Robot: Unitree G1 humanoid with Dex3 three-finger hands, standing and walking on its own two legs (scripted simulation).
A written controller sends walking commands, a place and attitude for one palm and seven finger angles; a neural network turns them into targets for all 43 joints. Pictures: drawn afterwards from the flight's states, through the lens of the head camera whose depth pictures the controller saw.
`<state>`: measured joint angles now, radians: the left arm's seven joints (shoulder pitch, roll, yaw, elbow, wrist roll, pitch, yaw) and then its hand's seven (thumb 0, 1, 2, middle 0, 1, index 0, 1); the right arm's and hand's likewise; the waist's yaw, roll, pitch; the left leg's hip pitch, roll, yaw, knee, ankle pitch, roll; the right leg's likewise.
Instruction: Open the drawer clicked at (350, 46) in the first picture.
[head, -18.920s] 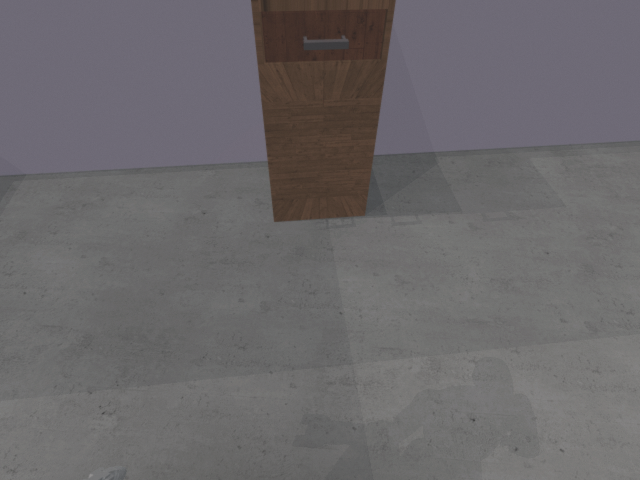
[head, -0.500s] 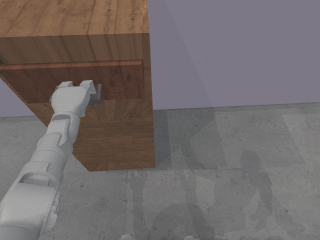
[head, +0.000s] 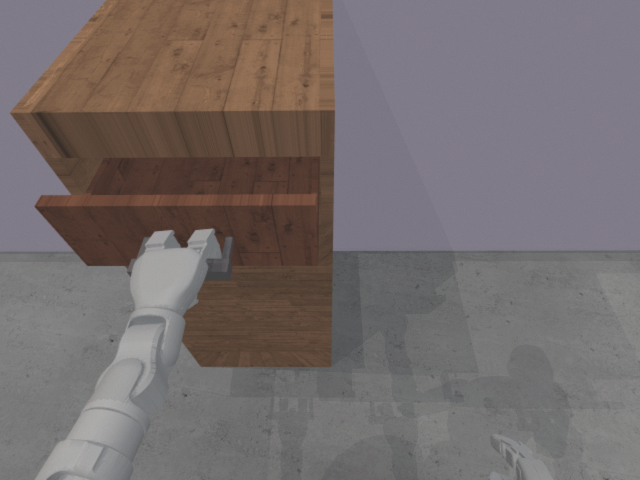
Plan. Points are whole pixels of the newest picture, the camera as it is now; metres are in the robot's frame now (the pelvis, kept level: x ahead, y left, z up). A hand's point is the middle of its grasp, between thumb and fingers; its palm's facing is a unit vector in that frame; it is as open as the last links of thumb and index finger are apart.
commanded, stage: pull the drawer open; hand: left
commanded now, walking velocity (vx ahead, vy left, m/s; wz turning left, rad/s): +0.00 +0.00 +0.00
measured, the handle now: (184, 256) +0.40 +0.20 +0.03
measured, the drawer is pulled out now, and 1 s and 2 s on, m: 0.09 0.12 0.20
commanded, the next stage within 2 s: none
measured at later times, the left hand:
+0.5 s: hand (181, 312) +0.33 +0.20 +0.01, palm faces -0.05 -0.05 -1.00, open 5.4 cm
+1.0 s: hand (181, 311) +0.33 +0.20 +0.01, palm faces -0.02 -0.06 -1.00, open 5.3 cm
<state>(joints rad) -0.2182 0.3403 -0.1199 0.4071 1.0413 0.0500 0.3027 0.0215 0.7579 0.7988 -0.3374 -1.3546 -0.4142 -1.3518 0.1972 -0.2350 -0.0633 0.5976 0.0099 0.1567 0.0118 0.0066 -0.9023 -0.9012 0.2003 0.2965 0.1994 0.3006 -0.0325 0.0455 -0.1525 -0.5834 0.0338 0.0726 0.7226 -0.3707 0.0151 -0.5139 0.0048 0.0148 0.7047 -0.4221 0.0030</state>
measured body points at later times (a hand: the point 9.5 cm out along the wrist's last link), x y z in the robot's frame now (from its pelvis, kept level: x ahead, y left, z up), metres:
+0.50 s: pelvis -0.03 -0.03 -0.01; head +0.02 -0.05 +0.44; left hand +0.33 +0.20 +0.06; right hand +0.10 -0.27 -0.14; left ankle -0.02 +0.11 -0.71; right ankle -0.05 -0.12 -0.71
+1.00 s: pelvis -0.06 -0.02 -0.01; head -0.01 -0.03 +0.44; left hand +0.33 +0.20 +0.06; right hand +0.04 -0.27 -0.14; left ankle -0.02 +0.11 -0.71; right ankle -0.05 -0.12 -0.71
